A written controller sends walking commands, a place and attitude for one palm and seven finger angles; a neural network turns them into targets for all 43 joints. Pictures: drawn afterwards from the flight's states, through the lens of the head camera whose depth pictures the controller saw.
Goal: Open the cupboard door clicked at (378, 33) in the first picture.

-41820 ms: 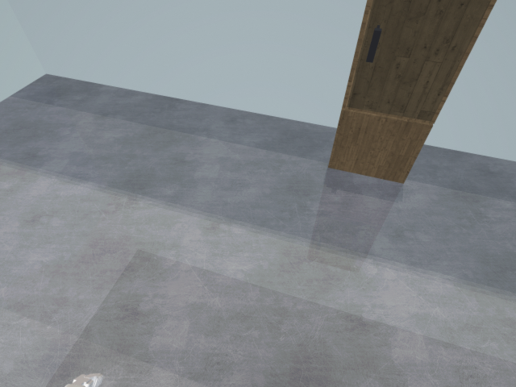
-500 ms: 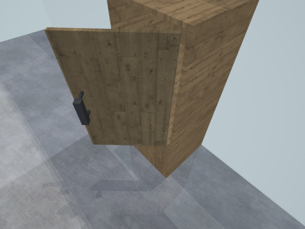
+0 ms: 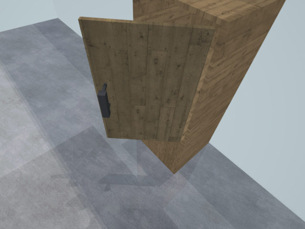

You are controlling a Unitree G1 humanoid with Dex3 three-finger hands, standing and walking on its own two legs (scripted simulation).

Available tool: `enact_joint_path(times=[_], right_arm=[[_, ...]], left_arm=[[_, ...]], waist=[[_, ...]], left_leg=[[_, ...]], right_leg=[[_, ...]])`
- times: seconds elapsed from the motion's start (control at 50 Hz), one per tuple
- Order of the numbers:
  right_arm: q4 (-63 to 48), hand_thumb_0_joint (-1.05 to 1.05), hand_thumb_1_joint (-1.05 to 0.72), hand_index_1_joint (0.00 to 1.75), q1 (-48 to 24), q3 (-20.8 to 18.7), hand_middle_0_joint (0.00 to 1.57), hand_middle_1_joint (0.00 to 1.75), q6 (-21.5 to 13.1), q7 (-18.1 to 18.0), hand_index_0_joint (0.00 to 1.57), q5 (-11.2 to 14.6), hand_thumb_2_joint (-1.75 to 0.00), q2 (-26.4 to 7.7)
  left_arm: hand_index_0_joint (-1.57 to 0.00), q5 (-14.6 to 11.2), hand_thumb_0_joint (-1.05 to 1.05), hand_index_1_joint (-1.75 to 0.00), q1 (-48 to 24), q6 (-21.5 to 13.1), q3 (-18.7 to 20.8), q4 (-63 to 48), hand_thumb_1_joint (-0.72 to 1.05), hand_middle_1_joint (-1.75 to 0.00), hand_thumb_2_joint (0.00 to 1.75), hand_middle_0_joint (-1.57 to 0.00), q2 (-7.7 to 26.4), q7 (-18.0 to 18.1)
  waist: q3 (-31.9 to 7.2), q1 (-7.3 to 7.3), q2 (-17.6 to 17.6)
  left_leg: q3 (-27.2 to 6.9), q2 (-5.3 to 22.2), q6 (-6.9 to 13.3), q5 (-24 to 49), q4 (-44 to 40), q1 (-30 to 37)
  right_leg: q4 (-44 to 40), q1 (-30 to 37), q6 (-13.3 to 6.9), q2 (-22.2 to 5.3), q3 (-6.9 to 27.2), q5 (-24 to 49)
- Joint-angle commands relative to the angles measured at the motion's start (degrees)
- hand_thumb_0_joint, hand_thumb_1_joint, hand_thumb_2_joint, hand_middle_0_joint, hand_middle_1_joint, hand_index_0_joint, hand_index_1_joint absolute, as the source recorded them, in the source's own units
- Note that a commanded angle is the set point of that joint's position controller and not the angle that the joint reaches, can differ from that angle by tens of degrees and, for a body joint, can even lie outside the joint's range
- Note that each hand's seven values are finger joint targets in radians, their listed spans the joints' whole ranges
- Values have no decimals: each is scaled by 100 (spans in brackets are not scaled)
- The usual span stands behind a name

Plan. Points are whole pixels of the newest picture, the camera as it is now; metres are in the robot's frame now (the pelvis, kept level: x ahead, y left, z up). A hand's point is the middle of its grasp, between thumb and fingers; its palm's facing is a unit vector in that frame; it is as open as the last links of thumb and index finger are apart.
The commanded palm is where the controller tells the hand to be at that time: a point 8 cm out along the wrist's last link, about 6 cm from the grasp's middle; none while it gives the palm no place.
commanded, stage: come to a stop and stand still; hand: left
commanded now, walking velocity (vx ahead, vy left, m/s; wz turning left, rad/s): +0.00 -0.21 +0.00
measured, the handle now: (105, 100) +0.55 +0.21 -0.04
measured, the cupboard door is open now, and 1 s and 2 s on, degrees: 46 46 46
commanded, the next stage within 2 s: look again from close up in 1.14 s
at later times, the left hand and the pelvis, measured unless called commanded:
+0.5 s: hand out of the picture +0.02 +0.15 -0.17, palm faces -0.03 -0.97 -0.23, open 7.3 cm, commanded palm none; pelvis -0.01 -0.03 -0.01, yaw -1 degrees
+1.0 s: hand out of the picture +0.01 +0.11 -0.17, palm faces +0.02 -0.98 -0.21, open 7.4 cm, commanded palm none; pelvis +0.01 -0.07 +0.00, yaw +0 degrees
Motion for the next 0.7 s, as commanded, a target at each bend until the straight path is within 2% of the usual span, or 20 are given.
enact_joint_path(times=[0.0, 0.04, 0.08, 0.16, 0.2, 0.22, 0.24, 0.26, 0.28, 0.3, 0.32, 0.36, 0.38, 0.42, 0.44, 0.46, 0.54, 0.6, 0.68], right_arm=[[-5, 0, -90, 30, 466, -133, 20, 30, -139, -106, 20, 7, -90, -709], [84, 0, -90, 30, 570, -164, 20, 30, -110, -124, 20, -8, -90, -773], [160, 0, -90, 30, 662, -193, 20, 30, -100, -142, 20, -31, -90, -826], [254, 0, -90, 30, 685, -228, 20, 30, -82, -129, 20, -32, -90, -803], [279, 0, -90, 30, 616, -229, 20, 30, -77, -109, 20, -14, -90, -782], [-37, 0, -90, 30, 178, -299, 20, 30, -7, -53, 20, 91, -90, -1283], [-251, 0, -90, 30, 80, -217, 20, 30, 60, 21, 20, 40, -90, -853], [-367, 0, -90, 30, -48, -118, 20, 30, 48, 94, 20, -26, -90, -568], [-358, 0, -90, 30, 115, -117, 20, 30, 22, 140, 20, -15, -90, -449], [-340, 0, -90, 30, 382, -90, 20, 30, -26, 150, 20, 2, -90, -429], [-298, 0, -90, 30, 476, -112, 20, 30, -44, 125, 20, 6, -90, -543], [-280, 0, -90, 30, 505, -121, 20, 30, -59, 83, 20, 14, -90, -650], [-295, 0, -90, 30, 451, -107, 20, 30, -60, 74, 20, 23, -90, -671], [-295, 0, -90, 30, 433, -70, 20, 30, -47, 68, 20, 30, -90, -607], [-280, 0, -90, 30, 426, -56, 20, 30, -36, 74, 20, 34, -90, -577], [-242, 0, -90, 30, 428, -29, 20, 30, -46, 78, 20, 31, -90, -504], [-119, 0, -90, 30, 450, -3, 20, 30, -65, 76, 20, 46, -90, -551], [-13, 0, -90, 30, 366, 17, 20, 30, -97, 61, 20, 57, -90, -571], [84, 0, -90, 30, 232, 20, 20, 30, -96, 43, 20, 74, -90, -606]], left_arm=[[-20, 2, 0, -30, 229, -82, -86, -130, 90, -30, 90, -20, -22, -44], [-20, 8, 0, -30, 162, -50, -76, -135, 90, -30, 90, -20, 7, -51], [-20, 9, 0, -30, 29, -51, -60, -177, 90, -30, 90, -20, -2, -68], [-20, -12, 0, -30, -75, -71, -76, -182, 90, -30, 90, -20, -55, -68], [-20, -40, 0, -30, 145, -100, -69, -66, 90, -30, 90, -20, -104, -46], [-20, 65, 0, -30, 717, -144, -140, 225, 90, -30, 90, -20, 153, 146], [-20, 33, 0, -30, 565, -165, -181, -115, 90, -30, 90, -20, 151, 133], [-20, 40, 0, -30, 450, -284, -185, -224, 90, -30, 90, -20, 307, 100], [-20, 18, 0, -30, 396, -336, -183, -224, 90, -30, 90, -20, 423, 80], [-20, -13, 0, -30, 286, -355, -205, -255, 90, -30, 90, -20, 465, 61], [-20, -31, 0, -30, 248, -367, -197, -265, 90, -30, 90, -20, 399, 57], [-20, -15, 0, -30, 214, -358, -226, -250, 90, -30, 90, -20, 199, 65], [-20, -15, 0, -30, 302, -364, -241, -229, 90, -30, 90, -20, 151, 68], [-20, -38, 0, -30, 345, -382, -254, -194, 90, -30, 90, -20, 173, 64], [-20, -46, 0, -30, 356, -391, -264, -179, 90, -30, 90, -20, 192, 63], [-20, -43, 0, -30, 367, -422, -272, -162, 90, -30, 90, -20, 205, 64], [-20, -63, 0, -30, 413, -442, -264, -122, 90, -30, 90, -20, 275, 64], [-20, -58, 0, -30, 507, -477, -261, -46, 90, -30, 90, -20, 304, 76], [-20, -56, 0, -30, 577, -484, -257, 35, 90, -30, 90, -20, 346, 80]], waist=[[-66, -119, 607], [-65, -181, 616], [-130, -232, 614], [-143, -250, 778], [-273, -132, 895], [-216, 59, 689], [-22, 85, 538], [224, 115, 486], [-24, -102, 569], [-372, -220, 691], [-445, -251, 587], [-119, -194, 391], [69, -138, 247], [204, -164, 52], [256, -174, -2], [239, -184, 62], [126, -173, -21], [5, -133, -40], [33, -100, 33]], left_leg=[[-1716, 1834, 465, 867, -1344, 390], [-1753, 1898, 469, 973, -1289, 507], [-1766, 1961, 507, 1442, -1153, 691], [-1671, 1829, 470, 1590, -985, 553], [-1504, 1701, 351, 1360, -874, 375], [-1287, 1641, 116, 1551, -84, 55], [-989, 1234, -78, -1143, -144, -837], [-610, 705, -331, -1176, 272, -1072], [-478, 564, -427, -569, 433, -591], [-618, 644, -393, -462, 252, -230], [-825, 816, -299, -369, 150, -127], [-1082, 1056, -144, -206, -114, -392], [-1019, 1000, -146, -154, -75, -523], [-808, 844, -229, -315, -19, -470], [-741, 786, -264, -378, -1, -374], [-694, 752, -285, -160, -7, -211], [-626, 785, -323, 120, -45, 16], [-594, 819, -334, 565, -33, 131], [-558, 840, -357, 661, -80, 214]], right_leg=[[-249, -266, 119, -61, 82, 131], [-384, -316, 135, -51, 77, 37], [-582, -323, 134, -37, 59, -99], [-1199, 4, 95, 23, -46, -80], [-1829, 468, 70, 47, -116, 359], [-1865, 410, 27, 0, -45, 1003], [-2411, 470, -121, 21, 102, 96], [-2910, 412, -296, -347, 552, 42], [-2817, 197, -435, -487, 727, 288], [-2623, 145, -406, -400, 511, 147], [-2407, 130, -301, -179, 342, 243], [-2249, 301, -185, -3, 68, 695], [-2307, 328, -185, -37, 154, 857], [-2539, 223, -231, -154, 377, 741], [-2668, 113, -246, -214, 463, 598], [-2729, 107, -248, -243, 514, 782], [-2784, 211, -207, -261, 499, 1043], [-2736, 485, -182, -301, 489, 1890], [-2772, 598, -161, -331, 471, 2294]])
